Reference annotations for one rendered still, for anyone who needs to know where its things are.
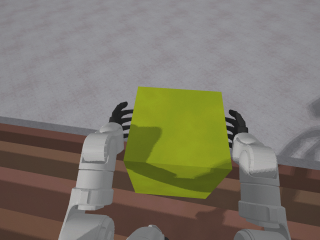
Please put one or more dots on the left robot forearm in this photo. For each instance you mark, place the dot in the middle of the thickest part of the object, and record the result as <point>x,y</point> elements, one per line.
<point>94,182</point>

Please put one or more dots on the carton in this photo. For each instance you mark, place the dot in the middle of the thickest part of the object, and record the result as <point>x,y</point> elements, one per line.
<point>177,143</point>

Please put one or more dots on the left robot shin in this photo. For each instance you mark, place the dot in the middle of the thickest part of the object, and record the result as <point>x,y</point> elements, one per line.
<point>154,226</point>

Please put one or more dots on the robot left thigh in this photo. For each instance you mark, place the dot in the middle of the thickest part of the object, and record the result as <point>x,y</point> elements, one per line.
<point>146,233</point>

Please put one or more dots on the robot left upper arm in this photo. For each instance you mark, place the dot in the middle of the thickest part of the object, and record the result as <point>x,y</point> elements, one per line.
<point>84,226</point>

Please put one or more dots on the right robot forearm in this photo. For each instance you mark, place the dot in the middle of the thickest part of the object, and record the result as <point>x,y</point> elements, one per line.
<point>260,202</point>

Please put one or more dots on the left robot hand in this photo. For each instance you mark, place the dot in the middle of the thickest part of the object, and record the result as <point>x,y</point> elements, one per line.
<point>117,115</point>

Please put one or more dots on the robot right upper arm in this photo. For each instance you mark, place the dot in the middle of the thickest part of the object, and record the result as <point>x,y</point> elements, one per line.
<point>252,234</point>

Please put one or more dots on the right robot hand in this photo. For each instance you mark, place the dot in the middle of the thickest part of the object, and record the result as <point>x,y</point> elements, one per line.
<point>239,125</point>

